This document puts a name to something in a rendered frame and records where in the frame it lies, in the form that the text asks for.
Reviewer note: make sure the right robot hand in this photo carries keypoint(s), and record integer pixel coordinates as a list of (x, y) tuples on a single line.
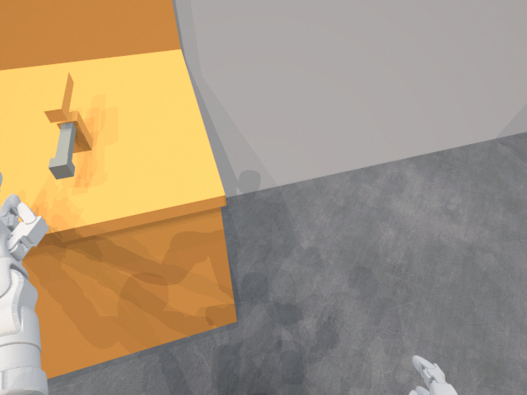
[(434, 378)]

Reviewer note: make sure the left robot forearm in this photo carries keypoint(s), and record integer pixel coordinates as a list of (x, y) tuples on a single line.
[(20, 347)]

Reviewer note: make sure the tap lever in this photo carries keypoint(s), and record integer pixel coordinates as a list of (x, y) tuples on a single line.
[(61, 165)]

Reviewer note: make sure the left robot hand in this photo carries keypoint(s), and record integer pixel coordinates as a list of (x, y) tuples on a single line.
[(17, 238)]

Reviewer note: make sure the counter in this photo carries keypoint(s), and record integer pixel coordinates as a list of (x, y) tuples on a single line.
[(135, 255)]

